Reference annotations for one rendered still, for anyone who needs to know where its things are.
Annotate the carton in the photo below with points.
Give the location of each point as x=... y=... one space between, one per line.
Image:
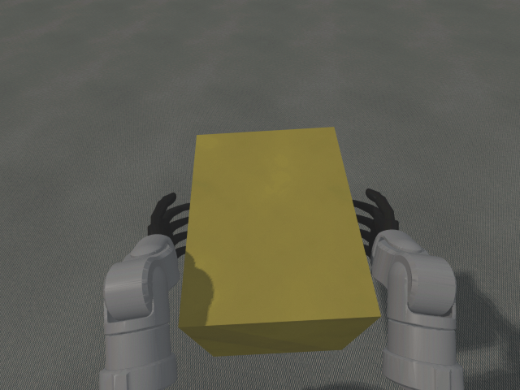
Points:
x=274 y=259

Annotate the left robot forearm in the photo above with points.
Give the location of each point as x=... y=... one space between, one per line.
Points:
x=136 y=317

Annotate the robot right hand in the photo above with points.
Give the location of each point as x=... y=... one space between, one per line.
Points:
x=383 y=218

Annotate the right robot forearm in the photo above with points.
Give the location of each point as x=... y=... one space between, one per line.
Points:
x=421 y=307

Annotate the robot left hand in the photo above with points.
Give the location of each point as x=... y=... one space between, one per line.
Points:
x=160 y=221

